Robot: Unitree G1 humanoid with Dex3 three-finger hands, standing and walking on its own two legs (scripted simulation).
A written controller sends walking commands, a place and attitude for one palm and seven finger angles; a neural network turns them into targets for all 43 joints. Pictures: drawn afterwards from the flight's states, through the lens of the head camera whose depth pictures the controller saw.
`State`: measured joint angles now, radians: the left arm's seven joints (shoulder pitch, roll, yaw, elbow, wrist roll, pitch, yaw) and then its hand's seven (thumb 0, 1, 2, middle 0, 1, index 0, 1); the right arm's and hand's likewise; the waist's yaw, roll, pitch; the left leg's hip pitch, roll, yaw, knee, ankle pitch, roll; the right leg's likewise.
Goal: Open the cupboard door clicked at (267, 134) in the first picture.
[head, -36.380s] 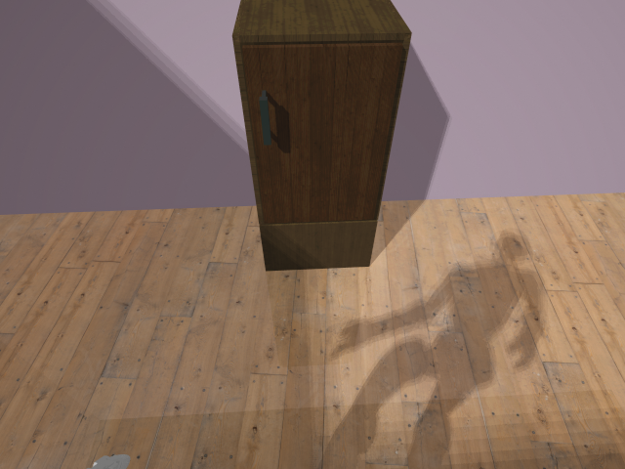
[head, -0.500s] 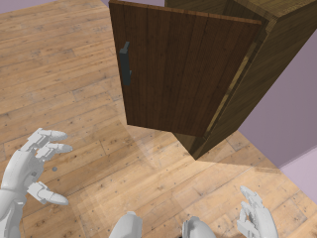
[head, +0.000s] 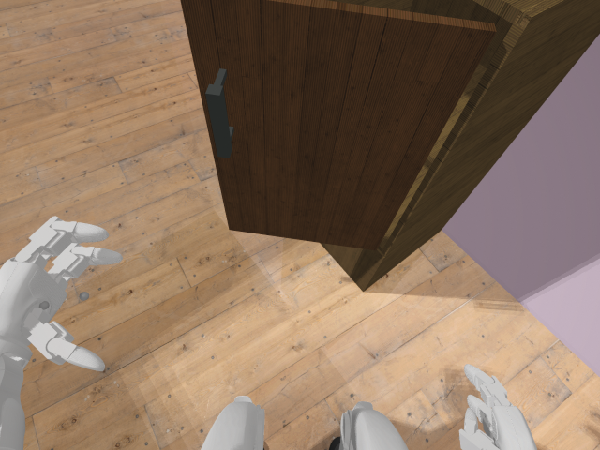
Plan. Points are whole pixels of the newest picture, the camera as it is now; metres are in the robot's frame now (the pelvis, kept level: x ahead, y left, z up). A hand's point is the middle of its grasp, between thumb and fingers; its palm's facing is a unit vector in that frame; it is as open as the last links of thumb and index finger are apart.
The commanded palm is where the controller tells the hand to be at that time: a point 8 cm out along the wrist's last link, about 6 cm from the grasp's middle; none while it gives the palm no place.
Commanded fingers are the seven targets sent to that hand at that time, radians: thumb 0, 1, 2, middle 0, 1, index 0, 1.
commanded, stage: raise the hand with hooked fingers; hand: left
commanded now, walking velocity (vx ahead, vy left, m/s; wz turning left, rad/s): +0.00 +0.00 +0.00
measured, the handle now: (223, 115) +0.58 +0.16 +0.04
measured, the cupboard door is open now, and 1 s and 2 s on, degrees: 45 45 45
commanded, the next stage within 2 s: move the hooked fingers beside the handle in 0.26 s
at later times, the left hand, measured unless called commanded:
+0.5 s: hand (81, 298) +0.28 +0.27 +0.04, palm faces -0.07 -1.00 -0.04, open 14.0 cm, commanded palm +0.27 +0.32 +0.05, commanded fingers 0.00 -0.50 0.30 -0.30 -1.20 -0.30 -1.20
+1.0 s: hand (119, 229) +0.37 +0.26 +0.04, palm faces -0.09 -1.00 -0.02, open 14.0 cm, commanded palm +0.36 +0.30 +0.05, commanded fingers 0.00 -0.50 0.30 -0.30 -1.20 -0.30 -1.20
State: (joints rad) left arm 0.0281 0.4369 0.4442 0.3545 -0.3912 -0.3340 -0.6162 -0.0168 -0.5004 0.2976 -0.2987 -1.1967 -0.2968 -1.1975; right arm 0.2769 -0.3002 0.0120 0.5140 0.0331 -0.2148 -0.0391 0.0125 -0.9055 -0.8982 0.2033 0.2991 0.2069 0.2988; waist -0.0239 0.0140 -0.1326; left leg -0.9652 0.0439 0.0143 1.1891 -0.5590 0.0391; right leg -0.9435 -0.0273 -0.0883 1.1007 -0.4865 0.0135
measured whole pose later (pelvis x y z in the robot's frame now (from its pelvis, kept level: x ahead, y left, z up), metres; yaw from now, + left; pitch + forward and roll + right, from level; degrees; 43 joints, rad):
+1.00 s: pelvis -0.01 -0.01 -0.01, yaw +0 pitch +21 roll -3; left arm -0.39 0.51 0.46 0.74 -0.29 -0.35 -0.60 -0.02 -0.50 0.30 -0.30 -1.20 -0.30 -1.20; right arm 0.31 -0.30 0.03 0.58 0.03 -0.13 -0.05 0.01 -0.91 -0.90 0.20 0.30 0.21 0.30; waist -0.07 0.01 -0.13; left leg -1.03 0.05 0.01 1.21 -0.55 0.03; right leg -1.02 -0.02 -0.09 1.13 -0.48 0.00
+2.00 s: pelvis -0.02 +0.00 -0.03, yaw -2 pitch +29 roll -6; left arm -1.06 0.74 0.48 1.24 -0.06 -0.35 -0.45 -0.02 -0.50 0.30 -0.30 -1.20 -0.30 -1.20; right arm 0.36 -0.29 0.08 0.60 -0.01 0.05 -0.02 0.00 -0.91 -0.90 0.20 0.30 0.21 0.30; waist -0.23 0.03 -0.10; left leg -1.26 0.07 0.00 1.30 -0.56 0.04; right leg -1.22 0.00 -0.10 1.18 -0.46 0.01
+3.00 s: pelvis -0.01 +0.00 -0.02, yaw -3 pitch +29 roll -6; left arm -0.99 0.68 0.45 1.18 -0.08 -0.36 -0.43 -0.02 -0.50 0.30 -0.30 -1.20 -0.30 -1.20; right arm 0.38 -0.27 0.07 0.60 -0.02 0.09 0.00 0.00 -0.91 -0.90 0.20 0.30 0.21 0.30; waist -0.21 0.04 -0.11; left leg -1.22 0.07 0.00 1.28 -0.56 0.04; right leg -1.19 0.00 -0.09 1.15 -0.46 0.01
